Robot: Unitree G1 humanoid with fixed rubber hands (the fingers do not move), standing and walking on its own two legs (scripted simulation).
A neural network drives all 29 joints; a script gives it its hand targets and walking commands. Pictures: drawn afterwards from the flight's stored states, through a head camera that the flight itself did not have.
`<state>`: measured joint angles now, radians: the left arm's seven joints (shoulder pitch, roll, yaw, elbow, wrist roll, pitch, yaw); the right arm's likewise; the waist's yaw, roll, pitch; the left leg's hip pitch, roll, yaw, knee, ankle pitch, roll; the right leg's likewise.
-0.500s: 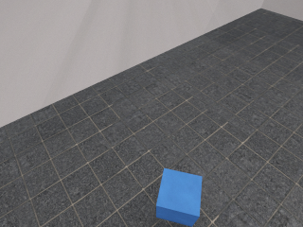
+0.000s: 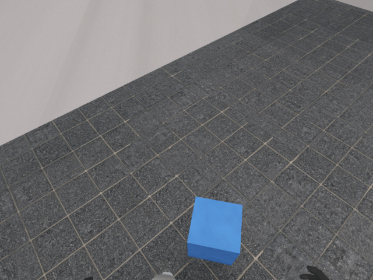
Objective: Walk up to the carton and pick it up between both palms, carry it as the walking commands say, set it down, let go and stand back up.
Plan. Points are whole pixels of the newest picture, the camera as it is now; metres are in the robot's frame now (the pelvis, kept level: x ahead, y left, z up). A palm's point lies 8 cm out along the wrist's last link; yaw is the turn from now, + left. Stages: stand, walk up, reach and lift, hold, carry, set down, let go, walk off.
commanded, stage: reach and lift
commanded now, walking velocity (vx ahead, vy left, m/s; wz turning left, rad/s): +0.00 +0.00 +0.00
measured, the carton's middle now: (213, 231) +0.41 -0.06 -0.62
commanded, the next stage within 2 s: none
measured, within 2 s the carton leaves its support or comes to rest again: neither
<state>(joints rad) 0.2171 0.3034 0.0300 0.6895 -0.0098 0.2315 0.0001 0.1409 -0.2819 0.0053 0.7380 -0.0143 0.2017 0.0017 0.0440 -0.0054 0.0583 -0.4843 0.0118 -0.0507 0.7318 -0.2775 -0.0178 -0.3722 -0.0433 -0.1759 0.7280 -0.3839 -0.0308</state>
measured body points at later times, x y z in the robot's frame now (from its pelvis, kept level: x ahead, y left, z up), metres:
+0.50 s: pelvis -0.01 +0.02 -0.04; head +0.12 +0.00 +0.39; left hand +0.20 +0.22 -0.16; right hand +0.21 -0.27 -0.14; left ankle +0.06 +0.13 -0.71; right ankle +0.00 -0.10 -0.71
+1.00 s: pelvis -0.05 +0.02 -0.07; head +0.15 -0.01 +0.33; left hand +0.32 +0.17 -0.18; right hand +0.30 -0.28 -0.17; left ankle +0.06 +0.13 -0.71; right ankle +0.00 -0.10 -0.71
